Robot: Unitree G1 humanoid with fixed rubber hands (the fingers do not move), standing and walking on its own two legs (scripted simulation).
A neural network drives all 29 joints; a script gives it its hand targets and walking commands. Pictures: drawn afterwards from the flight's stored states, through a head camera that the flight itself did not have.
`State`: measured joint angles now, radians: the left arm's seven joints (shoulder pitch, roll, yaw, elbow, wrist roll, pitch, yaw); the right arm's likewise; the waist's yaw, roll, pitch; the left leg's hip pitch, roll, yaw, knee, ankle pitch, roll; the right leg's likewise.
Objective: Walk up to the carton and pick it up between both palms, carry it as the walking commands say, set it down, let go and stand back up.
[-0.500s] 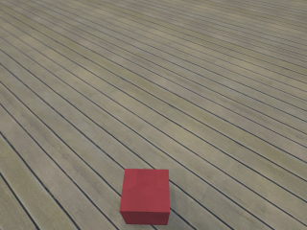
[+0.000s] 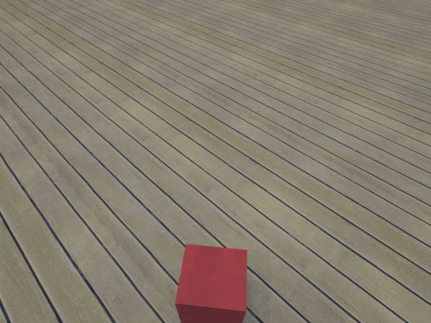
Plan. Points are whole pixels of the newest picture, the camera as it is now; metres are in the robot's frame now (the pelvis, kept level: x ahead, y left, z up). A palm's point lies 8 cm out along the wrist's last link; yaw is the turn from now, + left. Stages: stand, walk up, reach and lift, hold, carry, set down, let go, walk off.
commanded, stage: stand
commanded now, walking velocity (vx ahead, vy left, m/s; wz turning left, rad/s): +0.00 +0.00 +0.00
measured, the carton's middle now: (213, 288) +0.41 +0.02 -0.64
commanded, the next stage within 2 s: reach and lift in 0.72 s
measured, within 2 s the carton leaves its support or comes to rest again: neither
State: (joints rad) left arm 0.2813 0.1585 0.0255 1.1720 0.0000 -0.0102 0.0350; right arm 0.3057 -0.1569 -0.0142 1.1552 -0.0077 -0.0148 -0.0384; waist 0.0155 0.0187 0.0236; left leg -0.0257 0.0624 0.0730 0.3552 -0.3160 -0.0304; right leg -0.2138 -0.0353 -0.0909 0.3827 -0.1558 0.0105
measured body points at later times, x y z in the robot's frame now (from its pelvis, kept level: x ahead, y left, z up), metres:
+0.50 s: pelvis +0.00 +0.02 +0.00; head +0.00 +0.03 +0.45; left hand -0.01 +0.25 -0.16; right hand -0.06 -0.19 -0.16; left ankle -0.08 +0.13 -0.74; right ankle +0.03 -0.13 -0.74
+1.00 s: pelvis -0.03 +0.03 -0.03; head +0.05 +0.03 +0.42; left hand +0.15 +0.24 -0.15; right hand +0.16 -0.19 -0.15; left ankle -0.08 +0.13 -0.74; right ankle +0.03 -0.12 -0.74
